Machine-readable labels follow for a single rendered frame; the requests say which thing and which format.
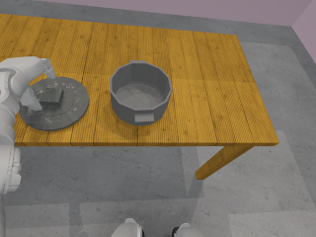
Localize pot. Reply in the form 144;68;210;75
110;60;173;126

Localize robot left upper arm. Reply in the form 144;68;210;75
0;144;22;237

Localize lid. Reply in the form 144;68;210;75
19;76;90;131

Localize robot left hand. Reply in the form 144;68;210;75
0;56;55;111

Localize knob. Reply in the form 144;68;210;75
40;87;64;106

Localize table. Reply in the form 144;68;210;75
0;14;279;180

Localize robot left forearm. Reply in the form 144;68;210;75
0;65;29;146

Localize right robot thigh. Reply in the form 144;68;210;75
174;227;204;237

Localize robot left shin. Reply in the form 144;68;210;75
124;218;137;225

